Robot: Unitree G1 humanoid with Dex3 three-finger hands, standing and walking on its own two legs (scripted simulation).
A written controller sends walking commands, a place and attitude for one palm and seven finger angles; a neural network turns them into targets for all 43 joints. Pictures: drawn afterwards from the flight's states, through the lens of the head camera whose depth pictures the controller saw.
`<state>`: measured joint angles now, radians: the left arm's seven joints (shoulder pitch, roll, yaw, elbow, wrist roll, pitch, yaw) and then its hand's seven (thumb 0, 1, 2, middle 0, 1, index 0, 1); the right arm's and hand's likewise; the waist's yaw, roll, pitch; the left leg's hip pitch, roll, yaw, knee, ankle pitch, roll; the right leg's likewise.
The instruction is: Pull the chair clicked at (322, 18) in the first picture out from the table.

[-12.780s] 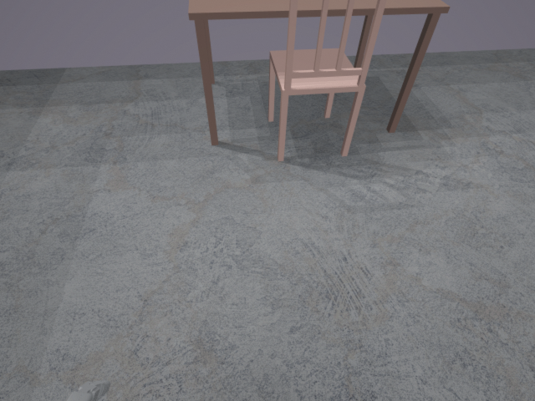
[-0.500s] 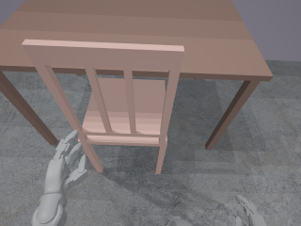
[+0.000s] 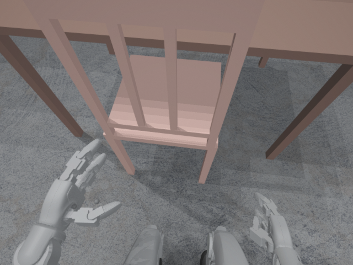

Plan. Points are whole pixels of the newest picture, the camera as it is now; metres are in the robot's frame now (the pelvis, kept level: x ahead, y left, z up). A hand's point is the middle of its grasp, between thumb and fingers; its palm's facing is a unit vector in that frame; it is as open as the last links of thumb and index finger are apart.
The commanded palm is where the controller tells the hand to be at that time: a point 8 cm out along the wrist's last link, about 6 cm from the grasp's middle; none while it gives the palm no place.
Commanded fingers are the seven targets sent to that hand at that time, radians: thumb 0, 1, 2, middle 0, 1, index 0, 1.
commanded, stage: raise the hand toward the chair's back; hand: left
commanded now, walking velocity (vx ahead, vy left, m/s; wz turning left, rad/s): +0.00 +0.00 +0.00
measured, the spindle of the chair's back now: (131, 87) +0.51 +0.16 +0.05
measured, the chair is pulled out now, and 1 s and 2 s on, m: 0.00 0.00 0.00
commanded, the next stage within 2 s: aim the fingers beside a spindle in 1.32 s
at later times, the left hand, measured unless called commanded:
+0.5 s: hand (69, 192) +0.24 +0.22 +0.07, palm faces -0.01 -1.00 -0.08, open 16.3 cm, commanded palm +0.22 +0.27 +0.07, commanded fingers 0.00 -0.50 0.30 -0.06 -0.08 -0.06 -0.08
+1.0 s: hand (69, 182) +0.26 +0.22 +0.07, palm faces -0.07 -1.00 -0.07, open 16.9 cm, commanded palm +0.24 +0.28 +0.08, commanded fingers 0.00 -0.50 0.30 -0.06 -0.08 -0.06 -0.08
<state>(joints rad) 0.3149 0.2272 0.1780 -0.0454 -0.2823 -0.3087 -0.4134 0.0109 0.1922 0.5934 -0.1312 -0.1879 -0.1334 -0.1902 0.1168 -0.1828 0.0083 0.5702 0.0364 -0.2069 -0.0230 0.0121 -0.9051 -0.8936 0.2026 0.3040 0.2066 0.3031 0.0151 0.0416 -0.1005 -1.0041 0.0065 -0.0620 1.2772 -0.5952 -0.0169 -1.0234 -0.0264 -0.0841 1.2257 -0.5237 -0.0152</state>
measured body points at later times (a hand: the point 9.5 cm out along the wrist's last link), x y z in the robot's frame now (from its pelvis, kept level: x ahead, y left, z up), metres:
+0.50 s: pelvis +0.01 +0.02 +0.02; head +0.09 +0.04 +0.46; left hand +0.24 +0.27 +0.08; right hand +0.20 -0.22 -0.05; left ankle +0.01 +0.13 -0.63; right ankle +0.04 -0.11 -0.63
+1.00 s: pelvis +0.01 +0.02 +0.03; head +0.10 +0.03 +0.47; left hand +0.26 +0.28 +0.07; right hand +0.19 -0.23 -0.05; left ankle +0.01 +0.13 -0.63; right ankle +0.04 -0.11 -0.63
